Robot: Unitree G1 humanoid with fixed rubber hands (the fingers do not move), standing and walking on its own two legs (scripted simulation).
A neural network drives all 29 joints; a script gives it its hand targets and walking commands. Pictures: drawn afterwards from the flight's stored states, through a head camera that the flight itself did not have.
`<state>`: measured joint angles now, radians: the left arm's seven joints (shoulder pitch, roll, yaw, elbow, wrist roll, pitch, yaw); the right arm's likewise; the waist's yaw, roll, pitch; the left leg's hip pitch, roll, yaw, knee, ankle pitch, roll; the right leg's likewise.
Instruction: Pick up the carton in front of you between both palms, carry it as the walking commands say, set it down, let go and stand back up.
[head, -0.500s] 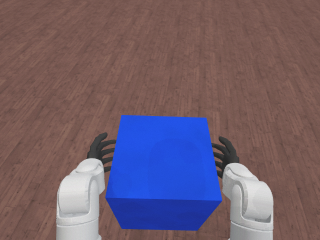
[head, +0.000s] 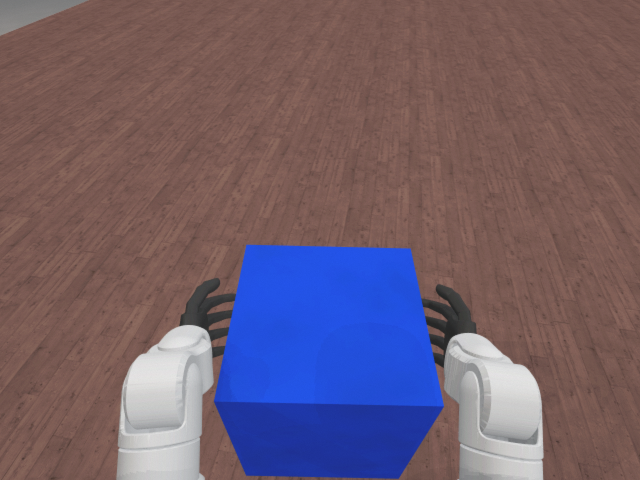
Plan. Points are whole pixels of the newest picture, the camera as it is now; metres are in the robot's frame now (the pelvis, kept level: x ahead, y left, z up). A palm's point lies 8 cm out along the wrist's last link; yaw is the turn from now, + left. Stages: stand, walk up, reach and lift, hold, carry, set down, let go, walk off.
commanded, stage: carry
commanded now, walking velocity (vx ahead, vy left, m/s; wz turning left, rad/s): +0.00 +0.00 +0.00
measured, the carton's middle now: (325, 366) +0.29 +0.00 +0.00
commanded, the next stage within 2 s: hold in 1.20 s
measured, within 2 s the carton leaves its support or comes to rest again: neither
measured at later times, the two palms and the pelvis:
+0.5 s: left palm (191, 378) +0.23 +0.15 +0.07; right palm (462, 385) +0.23 -0.15 +0.07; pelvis -0.03 +0.00 +0.00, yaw +0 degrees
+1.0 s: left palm (198, 392) +0.23 +0.15 +0.04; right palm (453, 398) +0.23 -0.15 +0.04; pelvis -0.06 +0.00 +0.00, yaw +0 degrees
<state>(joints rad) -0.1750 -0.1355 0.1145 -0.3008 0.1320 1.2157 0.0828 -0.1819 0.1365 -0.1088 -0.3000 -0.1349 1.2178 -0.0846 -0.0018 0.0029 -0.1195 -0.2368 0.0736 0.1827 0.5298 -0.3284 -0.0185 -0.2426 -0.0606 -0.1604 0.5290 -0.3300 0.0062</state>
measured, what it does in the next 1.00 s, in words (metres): shifts its weight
